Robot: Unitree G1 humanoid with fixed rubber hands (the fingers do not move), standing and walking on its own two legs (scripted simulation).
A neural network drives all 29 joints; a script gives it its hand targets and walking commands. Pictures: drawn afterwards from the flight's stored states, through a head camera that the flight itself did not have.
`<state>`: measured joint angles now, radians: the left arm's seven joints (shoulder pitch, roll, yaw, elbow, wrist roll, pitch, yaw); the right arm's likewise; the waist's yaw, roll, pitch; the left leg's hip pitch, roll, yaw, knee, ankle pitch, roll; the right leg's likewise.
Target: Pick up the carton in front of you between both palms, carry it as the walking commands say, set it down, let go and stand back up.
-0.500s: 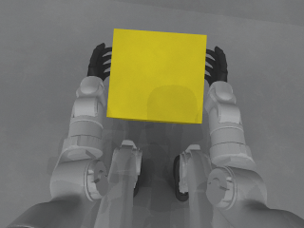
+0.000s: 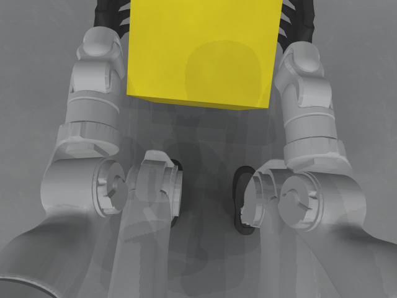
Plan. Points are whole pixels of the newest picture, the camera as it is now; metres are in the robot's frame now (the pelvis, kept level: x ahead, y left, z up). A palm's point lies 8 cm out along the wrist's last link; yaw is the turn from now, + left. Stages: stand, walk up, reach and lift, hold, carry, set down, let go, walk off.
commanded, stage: set down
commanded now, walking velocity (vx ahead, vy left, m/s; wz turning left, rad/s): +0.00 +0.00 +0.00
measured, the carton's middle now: (201, 52) +0.51 +0.06 -0.22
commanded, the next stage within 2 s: none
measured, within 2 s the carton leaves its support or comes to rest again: rests again in 0.74 s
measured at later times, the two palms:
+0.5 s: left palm (120, 37) +0.51 +0.21 -0.20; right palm (285, 42) +0.53 -0.09 -0.19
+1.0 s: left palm (127, 39) +0.51 +0.20 -0.21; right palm (289, 44) +0.54 -0.11 -0.21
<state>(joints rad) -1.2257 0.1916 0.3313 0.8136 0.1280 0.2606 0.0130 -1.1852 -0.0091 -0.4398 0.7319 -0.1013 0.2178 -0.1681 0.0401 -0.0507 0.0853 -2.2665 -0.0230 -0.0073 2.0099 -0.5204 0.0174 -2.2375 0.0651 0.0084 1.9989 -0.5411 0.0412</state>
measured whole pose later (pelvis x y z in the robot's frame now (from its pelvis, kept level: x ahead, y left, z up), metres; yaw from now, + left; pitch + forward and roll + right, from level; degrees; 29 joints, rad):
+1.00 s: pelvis +0.00 -0.01 -0.06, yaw -1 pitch +37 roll -1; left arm -1.38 0.28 0.29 1.04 0.09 0.19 -0.06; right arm -1.38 -0.17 -0.37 1.05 -0.03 0.13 -0.12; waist 0.06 -0.08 0.29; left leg -2.29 0.00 -0.02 2.22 -0.57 0.00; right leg -2.29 0.11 0.00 2.21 -0.57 0.04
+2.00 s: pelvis +0.01 +0.00 +0.04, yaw +1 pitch +44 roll -2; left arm -1.20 0.39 0.22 0.97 -0.09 0.11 -0.01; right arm -1.16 -0.18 -0.23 0.85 0.07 0.13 -0.17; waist 0.02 -0.03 0.03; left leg -2.13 -0.04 -0.02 1.88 -0.53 0.01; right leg -2.09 0.07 0.01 1.87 -0.55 0.04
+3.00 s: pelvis +0.09 +0.00 +0.30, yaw +3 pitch +32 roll -1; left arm -0.42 0.24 0.21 0.65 0.04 0.05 -0.08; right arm -0.37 -0.14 -0.16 0.58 -0.06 0.07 -0.02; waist 0.01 -0.01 -0.08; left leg -1.09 -0.04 -0.04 0.84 -0.30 0.01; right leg -1.07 0.03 0.05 0.83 -0.32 0.02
